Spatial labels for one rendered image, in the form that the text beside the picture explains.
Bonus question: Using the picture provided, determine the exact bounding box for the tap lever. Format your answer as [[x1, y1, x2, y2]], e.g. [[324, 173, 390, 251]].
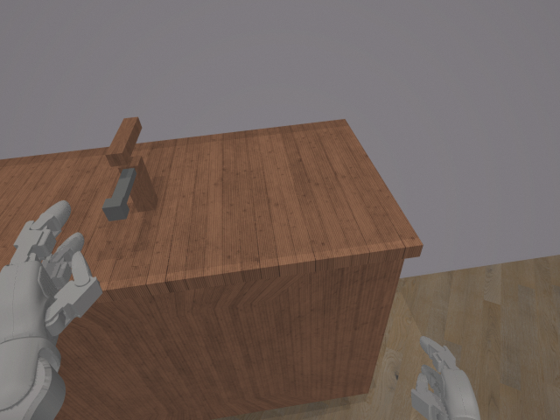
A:
[[102, 168, 137, 221]]

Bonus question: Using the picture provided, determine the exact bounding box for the right robot hand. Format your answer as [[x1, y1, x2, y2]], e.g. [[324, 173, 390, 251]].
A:
[[411, 336, 480, 420]]

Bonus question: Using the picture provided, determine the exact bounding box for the robot left forearm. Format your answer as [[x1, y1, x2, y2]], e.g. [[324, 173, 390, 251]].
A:
[[0, 336, 66, 420]]

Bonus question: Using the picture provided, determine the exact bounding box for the left robot hand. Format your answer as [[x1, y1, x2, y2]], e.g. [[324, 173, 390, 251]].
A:
[[0, 200, 102, 346]]

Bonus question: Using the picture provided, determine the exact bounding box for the counter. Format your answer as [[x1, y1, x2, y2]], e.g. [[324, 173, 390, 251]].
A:
[[0, 117, 423, 420]]

